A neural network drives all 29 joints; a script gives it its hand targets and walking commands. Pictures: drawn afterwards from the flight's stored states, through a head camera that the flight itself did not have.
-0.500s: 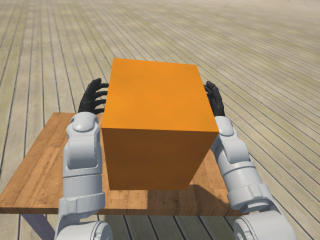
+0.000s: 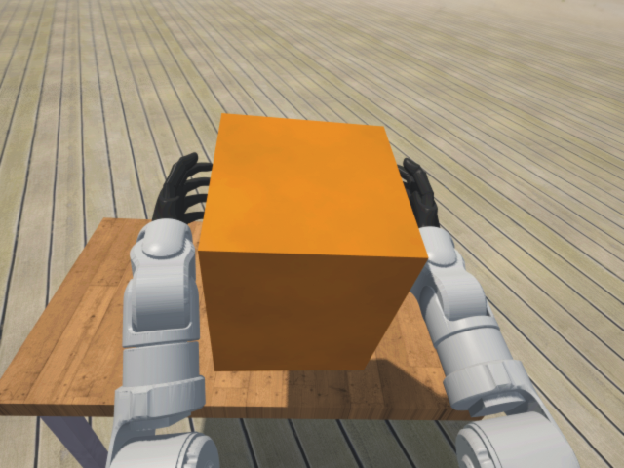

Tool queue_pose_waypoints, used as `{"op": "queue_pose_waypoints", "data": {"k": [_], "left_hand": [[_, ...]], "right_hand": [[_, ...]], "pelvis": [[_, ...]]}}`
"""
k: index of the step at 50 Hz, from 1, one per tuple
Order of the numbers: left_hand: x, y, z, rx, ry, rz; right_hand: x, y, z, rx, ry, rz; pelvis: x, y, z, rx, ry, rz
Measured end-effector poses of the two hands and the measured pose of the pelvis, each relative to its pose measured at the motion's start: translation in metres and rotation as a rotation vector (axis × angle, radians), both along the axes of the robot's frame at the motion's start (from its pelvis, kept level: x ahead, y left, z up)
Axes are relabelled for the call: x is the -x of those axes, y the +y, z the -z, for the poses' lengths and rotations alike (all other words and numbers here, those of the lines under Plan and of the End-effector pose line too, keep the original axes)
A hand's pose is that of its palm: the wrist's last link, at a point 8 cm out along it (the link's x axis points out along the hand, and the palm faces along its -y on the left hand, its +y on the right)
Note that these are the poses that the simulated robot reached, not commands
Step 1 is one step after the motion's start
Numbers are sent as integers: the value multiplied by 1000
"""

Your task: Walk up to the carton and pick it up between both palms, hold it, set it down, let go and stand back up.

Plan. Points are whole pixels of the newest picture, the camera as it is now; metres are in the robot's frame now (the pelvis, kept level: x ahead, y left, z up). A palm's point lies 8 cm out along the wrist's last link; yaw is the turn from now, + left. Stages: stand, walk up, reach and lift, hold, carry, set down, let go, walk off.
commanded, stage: hold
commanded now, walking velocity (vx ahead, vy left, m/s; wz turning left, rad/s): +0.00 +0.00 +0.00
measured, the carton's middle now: (297, 250) +0.36 +0.01 +0.14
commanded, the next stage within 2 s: none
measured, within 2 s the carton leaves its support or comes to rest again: neither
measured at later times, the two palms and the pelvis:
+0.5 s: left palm (171, 228) +0.35 +0.15 +0.19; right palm (414, 228) +0.36 -0.14 +0.18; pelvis +0.00 +0.00 +0.00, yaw +0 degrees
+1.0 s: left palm (173, 227) +0.35 +0.15 +0.19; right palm (417, 226) +0.36 -0.14 +0.19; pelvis +0.00 -0.01 +0.00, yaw +0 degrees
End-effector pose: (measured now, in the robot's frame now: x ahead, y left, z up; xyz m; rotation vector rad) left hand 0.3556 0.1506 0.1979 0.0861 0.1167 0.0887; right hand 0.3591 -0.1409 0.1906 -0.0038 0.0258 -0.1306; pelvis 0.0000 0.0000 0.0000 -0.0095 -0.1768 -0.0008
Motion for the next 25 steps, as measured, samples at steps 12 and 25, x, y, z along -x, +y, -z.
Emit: {"op": "queue_pose_waypoints", "data": {"k": [12,25], "left_hand": [[1,1,-1,2,1,0],[4,3,8,-1,27,-13]], "right_hand": [[0,0,-1,0,0,-1],[-1,3,7,3,25,-15]], "pelvis": [[0,-1,0,-1,-2,-2],[2,-2,0,-1,-8,2]]}}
